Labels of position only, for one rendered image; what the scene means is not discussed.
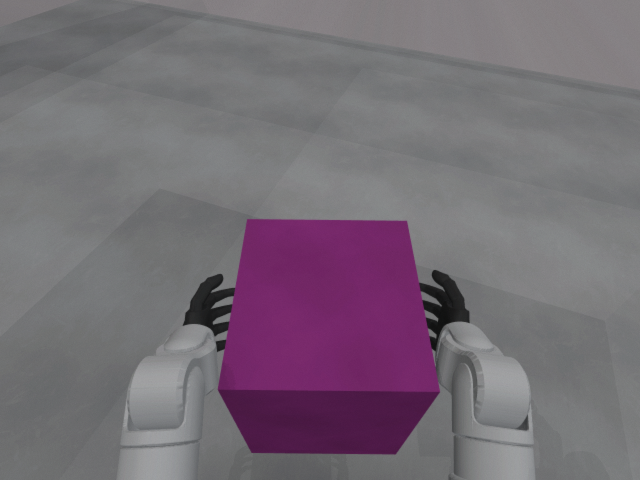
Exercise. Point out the robot left hand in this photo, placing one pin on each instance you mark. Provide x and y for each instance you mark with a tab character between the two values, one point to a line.
200	311

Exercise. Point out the robot right hand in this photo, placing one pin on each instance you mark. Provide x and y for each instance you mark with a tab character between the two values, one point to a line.
452	301

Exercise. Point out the left robot forearm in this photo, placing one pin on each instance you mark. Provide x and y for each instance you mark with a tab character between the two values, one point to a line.
163	416

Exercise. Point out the right robot forearm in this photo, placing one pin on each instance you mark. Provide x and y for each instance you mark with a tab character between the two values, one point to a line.
491	406

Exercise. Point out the carton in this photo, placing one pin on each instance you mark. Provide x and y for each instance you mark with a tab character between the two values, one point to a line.
328	349

